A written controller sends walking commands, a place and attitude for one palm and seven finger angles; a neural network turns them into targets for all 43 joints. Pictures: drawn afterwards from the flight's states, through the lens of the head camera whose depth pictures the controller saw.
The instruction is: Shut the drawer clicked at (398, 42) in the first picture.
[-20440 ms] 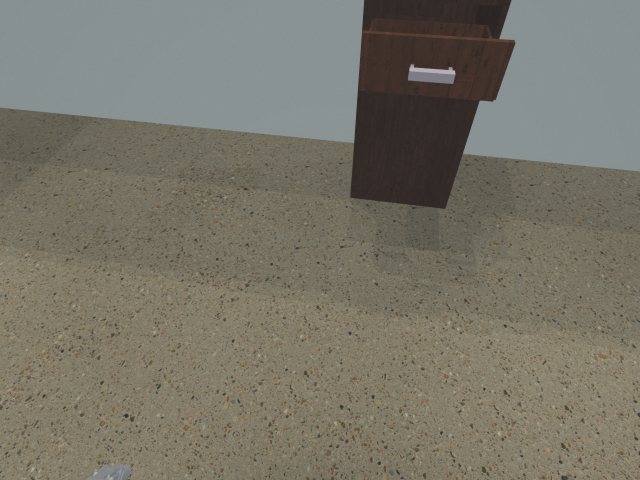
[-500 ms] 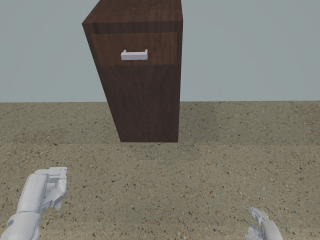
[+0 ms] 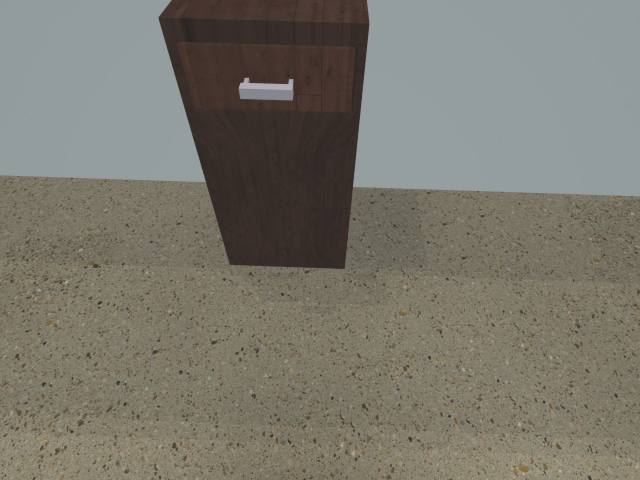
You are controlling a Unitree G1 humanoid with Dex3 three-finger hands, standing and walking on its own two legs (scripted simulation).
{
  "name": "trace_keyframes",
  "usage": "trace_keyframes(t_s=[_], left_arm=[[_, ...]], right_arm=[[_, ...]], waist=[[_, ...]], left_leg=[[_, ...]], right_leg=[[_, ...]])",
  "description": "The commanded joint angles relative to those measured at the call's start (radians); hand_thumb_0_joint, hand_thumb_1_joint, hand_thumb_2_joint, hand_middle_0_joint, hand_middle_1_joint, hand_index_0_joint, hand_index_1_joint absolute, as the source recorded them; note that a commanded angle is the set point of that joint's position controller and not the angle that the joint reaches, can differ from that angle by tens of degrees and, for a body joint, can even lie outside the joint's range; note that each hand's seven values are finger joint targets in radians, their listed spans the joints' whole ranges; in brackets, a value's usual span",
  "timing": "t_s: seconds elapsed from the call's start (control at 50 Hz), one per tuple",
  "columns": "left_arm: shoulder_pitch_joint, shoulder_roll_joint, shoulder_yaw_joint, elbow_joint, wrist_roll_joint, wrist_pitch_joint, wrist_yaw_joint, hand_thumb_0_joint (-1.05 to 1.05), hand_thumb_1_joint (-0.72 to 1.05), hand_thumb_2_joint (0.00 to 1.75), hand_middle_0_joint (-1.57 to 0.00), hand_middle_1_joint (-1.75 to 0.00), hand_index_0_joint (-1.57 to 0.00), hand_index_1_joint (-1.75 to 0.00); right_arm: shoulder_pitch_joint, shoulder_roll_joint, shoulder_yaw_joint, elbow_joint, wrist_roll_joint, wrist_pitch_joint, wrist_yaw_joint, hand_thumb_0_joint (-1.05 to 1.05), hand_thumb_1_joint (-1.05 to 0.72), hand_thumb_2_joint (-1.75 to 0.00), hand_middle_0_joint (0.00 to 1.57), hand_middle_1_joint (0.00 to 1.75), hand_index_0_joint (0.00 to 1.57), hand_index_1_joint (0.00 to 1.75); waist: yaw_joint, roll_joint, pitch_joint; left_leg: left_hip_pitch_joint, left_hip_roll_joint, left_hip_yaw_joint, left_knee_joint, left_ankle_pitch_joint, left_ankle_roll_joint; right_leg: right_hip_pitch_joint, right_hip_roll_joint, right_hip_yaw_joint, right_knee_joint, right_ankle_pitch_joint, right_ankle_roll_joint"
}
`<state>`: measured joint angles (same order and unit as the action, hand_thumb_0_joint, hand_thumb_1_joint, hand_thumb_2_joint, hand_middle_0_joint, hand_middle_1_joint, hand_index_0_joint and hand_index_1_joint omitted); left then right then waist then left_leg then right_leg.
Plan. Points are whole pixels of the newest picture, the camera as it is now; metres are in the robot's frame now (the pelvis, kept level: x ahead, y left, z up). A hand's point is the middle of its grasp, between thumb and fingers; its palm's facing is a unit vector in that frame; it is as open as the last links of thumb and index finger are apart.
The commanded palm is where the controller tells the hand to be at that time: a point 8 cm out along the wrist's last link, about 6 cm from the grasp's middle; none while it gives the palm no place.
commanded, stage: let the arm hang, fingers relaxed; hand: left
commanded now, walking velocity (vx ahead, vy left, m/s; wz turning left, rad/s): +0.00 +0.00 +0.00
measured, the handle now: (267, 86) +0.92 +0.19 +0.00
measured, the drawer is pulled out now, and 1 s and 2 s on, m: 0.00 0.00 0.00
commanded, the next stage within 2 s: look to check the result in 0.50 s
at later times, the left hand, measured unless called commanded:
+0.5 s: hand out of the picture +0.06 +0.18 -0.17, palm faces +0.03 -0.98 -0.21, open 7.4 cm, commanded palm none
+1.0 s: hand out of the picture +0.06 +0.19 -0.16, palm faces +0.03 -0.96 -0.28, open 7.4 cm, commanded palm none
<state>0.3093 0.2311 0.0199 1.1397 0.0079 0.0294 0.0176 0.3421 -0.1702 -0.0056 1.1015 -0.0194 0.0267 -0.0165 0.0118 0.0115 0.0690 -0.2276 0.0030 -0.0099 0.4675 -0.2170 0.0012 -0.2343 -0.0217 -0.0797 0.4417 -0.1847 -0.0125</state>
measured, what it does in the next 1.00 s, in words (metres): stands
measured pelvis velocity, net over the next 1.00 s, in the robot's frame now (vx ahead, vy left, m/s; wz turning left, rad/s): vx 0.03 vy -0.02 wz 0.00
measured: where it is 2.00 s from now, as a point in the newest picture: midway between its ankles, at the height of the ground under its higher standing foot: outside the picture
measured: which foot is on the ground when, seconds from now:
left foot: down 0.00-1.00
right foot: down 0.00-1.00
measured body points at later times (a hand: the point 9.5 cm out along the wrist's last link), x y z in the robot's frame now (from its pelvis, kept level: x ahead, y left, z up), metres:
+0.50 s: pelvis +0.01 +0.00 +0.00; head +0.02 -0.01 +0.45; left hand +0.06 +0.23 -0.15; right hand +0.02 -0.24 -0.16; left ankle +0.02 +0.12 -0.74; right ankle +0.03 -0.11 -0.74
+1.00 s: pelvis +0.03 -0.02 +0.01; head +0.05 -0.03 +0.45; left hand +0.06 +0.24 -0.14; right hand +0.06 -0.27 -0.15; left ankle +0.02 +0.12 -0.74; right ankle +0.03 -0.11 -0.74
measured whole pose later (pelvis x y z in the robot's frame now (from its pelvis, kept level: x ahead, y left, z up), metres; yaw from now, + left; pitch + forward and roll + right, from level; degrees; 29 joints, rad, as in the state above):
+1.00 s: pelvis +0.03 -0.02 +0.01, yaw +0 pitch -2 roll +0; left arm 0.18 0.23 0.02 1.15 0.00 0.00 0.02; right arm 0.21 -0.23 -0.01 1.13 -0.02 0.00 -0.03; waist 0.01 0.02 0.06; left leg -0.13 0.02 -0.01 0.37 -0.22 -0.03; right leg -0.16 0.00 -0.08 0.39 -0.20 -0.03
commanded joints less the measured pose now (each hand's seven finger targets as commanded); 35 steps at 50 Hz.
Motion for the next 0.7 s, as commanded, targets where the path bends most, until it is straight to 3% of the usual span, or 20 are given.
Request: trace_keyframes(t_s=[0.0,0.1,0.26,0.56,0.68], left_arm=[[-0.012,0.107,0.018,-0.037,0.003,-0.03,0.005,0.0,0.9,0.9,-0.2,-0.3,-0.2,-0.3],[-0.014,0.101,0.023,-0.034,0.005,-0.032,0.008,0.0,0.9,0.9,-0.2,-0.3,-0.2,-0.3],[-0.041,0.089,0.027,-0.039,0.006,-0.038,0.01,0.0,0.9,0.9,-0.2,-0.3,-0.2,-0.3],[-0.096,0.115,0.03,-0.04,0.003,-0.049,0.008,0.0,0.9,0.9,-0.2,-0.3,-0.2,-0.3],[-0.104,0.129,0.029,-0.034,0.002,-0.049,0.006,0.0,0.9,0.9,-0.2,-0.3,-0.2,-0.3]], right_arm=[[0.039,-0.121,-0.026,-0.026,0.0,-0.02,-0.012,0.0,-0.9,-0.9,0.2,0.3,0.2,0.3],[0.04,-0.109,-0.028,-0.015,-0.002,-0.022,-0.012,0.0,-0.9,-0.9,0.2,0.3,0.2,0.3],[0.0,-0.105,-0.027,-0.014,-0.001,-0.034,-0.015,0.0,-0.9,-0.9,0.2,0.3,0.2,0.3],[-0.061,-0.141,-0.029,-0.012,0.001,-0.036,-0.017,0.0,-0.9,-0.9,0.2,0.3,0.2,0.3],[-0.074,-0.16,-0.028,-0.01,0.001,-0.033,-0.017,0.0,-0.9,-0.9,0.2,0.3,0.2,0.3]], waist=[[-0.011,-0.012,0.023],[-0.011,-0.028,0.025],[-0.005,0.015,0.014],[-0.013,0.016,-0.028],[-0.014,-0.004,-0.024]], left_leg=[[-0.058,0.078,-0.08,-0.132,-0.095,0.044],[-0.052,0.069,-0.068,-0.122,-0.078,0.043],[-0.046,0.084,-0.077,-0.138,0.015,0.039],[0.034,0.094,-0.062,-0.136,0.12,0.025],[0.044,0.094,-0.059,-0.144,0.099,0.023]], right_leg=[[-0.011,-0.085,0.108,-0.125,-0.194,-0.044],[-0.02,-0.088,0.118,-0.129,-0.205,-0.045],[0.027,-0.087,0.101,-0.104,-0.081,-0.037],[0.071,-0.096,0.103,-0.121,0.038,-0.036],[0.071,-0.095,0.109,-0.141,0.005,-0.036]])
